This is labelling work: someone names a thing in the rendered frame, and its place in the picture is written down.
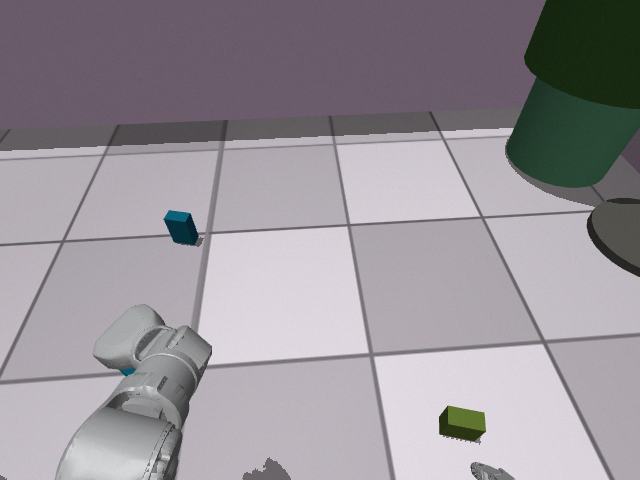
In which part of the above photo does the right robot hand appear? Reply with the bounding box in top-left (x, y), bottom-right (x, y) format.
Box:
top-left (471, 462), bottom-right (516, 480)

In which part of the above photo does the left robot hand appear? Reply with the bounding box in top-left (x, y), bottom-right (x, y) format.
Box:
top-left (92, 304), bottom-right (166, 370)

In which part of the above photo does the potted plant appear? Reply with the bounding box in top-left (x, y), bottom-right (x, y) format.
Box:
top-left (506, 0), bottom-right (640, 188)

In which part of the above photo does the left robot arm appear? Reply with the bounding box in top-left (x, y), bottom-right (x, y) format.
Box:
top-left (55, 325), bottom-right (212, 480)

